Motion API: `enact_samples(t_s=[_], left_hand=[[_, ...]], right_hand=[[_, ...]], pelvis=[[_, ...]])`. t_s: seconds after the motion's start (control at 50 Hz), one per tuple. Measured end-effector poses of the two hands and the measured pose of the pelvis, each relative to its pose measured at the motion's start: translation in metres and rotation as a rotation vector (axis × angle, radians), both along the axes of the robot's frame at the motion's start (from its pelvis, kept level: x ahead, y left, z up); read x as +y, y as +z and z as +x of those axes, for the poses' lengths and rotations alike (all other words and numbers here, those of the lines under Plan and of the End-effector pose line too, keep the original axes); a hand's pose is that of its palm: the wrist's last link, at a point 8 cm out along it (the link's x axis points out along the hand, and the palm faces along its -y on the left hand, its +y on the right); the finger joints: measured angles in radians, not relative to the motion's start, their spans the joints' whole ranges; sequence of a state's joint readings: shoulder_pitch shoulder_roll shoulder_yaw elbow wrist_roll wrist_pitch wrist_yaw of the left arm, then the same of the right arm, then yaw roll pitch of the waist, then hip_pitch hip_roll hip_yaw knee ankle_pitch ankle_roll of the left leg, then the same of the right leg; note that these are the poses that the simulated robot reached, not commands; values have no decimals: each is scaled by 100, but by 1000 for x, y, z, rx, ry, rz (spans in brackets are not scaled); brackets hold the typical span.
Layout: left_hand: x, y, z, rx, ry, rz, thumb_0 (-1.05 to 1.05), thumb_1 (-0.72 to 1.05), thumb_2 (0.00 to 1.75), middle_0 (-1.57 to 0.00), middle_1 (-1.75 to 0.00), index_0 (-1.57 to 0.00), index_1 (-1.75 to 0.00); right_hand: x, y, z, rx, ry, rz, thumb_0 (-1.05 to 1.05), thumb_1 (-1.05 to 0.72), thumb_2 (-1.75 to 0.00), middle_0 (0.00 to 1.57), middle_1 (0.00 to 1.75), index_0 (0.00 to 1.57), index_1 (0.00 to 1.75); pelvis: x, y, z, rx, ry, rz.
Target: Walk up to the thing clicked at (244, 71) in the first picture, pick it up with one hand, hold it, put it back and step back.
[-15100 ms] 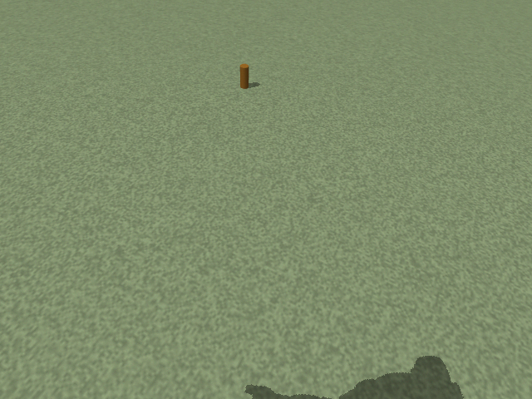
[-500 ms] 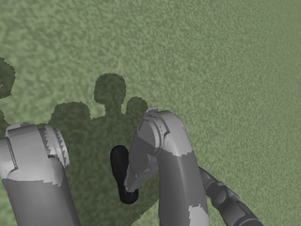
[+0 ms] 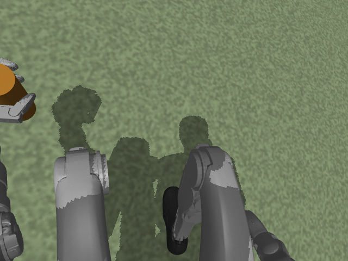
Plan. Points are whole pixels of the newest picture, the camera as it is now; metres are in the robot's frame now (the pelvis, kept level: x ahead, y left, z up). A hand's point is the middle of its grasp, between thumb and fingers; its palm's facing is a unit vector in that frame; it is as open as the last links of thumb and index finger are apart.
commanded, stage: settle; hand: left
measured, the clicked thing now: (9, 96) +0.42 +0.32 -0.09
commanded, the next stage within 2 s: lift in 1.08 s
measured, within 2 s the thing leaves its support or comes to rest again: neither
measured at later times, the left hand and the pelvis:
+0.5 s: hand (7, 69) +0.44 +0.30 -0.01, palm faces +0.30 -0.95 -0.06, open 8.4 cm; pelvis +0.01 -0.01 +0.03, yaw +4 degrees
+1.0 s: hand (3, 57) +0.44 +0.29 +0.02, palm faces +0.32 -0.94 -0.06, open 8.4 cm; pelvis +0.01 -0.01 +0.05, yaw +5 degrees
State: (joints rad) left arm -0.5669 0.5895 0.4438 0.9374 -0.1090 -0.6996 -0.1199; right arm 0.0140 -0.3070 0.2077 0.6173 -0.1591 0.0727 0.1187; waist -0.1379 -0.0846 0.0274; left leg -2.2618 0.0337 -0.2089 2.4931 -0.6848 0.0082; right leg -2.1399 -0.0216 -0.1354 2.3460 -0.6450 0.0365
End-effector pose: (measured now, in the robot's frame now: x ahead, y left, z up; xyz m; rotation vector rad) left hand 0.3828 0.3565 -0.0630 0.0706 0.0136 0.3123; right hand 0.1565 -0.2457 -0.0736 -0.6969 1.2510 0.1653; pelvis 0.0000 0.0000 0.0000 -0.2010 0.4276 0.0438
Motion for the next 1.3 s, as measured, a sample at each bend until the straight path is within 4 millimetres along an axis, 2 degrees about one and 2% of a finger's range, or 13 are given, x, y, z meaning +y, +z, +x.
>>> enact_samples(t_s=[0.22,0.44,0.64,0.92,1.3], left_hand=[[-5,31,9,24,-2,-8,0,-23,111,-80,-104,-84,-107],[-13,53,17,26,0,-23,0,-23,111,-80,-104,-84,-107],[-16,70,18,30,5,-26,0,-23,111,-80,-104,-84,-107],[-17,86,21,38,19,-22,0,-23,111,-80,-104,-84,-107],[-25,100,25,34,21,-23,0,-23,111,-80,-104,-83,-107]], right_hand=[[-10,-4,-4,5,-107,49,0,-89,-90,20,30,20,30],[-22,6,3,-19,-151,45,0,-90,-90,20,30,20,30],[-23,14,9,-47,-162,55,0,-90,-90,20,30,20,30],[-17,20,1,-36,-184,75,0,-91,-90,20,30,20,30],[-23,24,-16,-14,-219,76,0,-91,-90,20,30,20,30]], pelvis=[[-5,15,8,73,16,39],[-10,30,13,115,22,64],[-11,41,13,130,28,77],[-10,52,13,140,36,86],[-12,60,10,141,40,99]])
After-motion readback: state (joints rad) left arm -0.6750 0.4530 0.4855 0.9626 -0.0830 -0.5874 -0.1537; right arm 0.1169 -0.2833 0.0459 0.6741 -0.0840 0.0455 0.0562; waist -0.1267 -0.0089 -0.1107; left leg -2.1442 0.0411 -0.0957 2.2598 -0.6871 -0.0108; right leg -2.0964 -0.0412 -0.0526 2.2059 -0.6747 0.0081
